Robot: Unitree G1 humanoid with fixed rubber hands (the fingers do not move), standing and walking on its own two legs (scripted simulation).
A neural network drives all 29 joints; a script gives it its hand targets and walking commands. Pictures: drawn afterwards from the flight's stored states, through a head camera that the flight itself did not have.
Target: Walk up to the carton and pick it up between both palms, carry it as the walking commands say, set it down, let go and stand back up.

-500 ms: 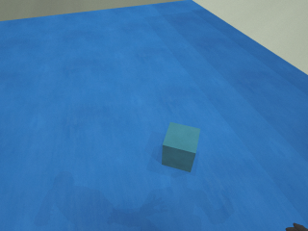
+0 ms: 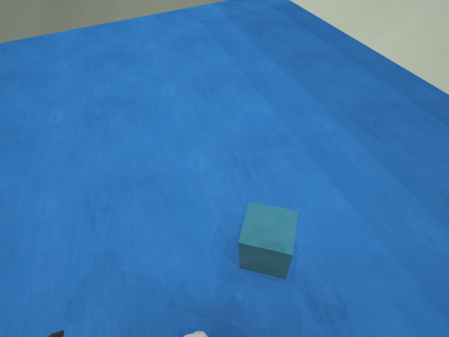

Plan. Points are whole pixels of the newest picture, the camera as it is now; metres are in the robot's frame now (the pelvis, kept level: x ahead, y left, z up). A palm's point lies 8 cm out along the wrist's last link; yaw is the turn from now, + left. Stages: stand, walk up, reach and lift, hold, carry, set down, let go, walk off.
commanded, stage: walk up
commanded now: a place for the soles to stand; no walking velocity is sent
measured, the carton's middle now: (267, 240) +0.63 -0.08 -0.64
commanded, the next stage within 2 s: none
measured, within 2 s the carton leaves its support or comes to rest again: neither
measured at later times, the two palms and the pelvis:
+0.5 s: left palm (78, 298) +0.22 +0.35 -0.10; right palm out of the picture +0.18 -0.30 -0.10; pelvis +0.11 +0.02 -0.01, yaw -2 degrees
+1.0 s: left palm (88, 278) +0.26 +0.33 -0.08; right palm (420, 302) +0.23 -0.31 -0.08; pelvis +0.13 +0.02 +0.01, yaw -4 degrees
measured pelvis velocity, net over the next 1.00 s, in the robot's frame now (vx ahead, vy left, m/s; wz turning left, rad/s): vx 0.13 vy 0.02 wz -0.06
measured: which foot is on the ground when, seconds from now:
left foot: up 0.00-0.08, down 0.10-1.00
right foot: down 0.00-0.12, up 0.14-0.36, down 0.38-1.00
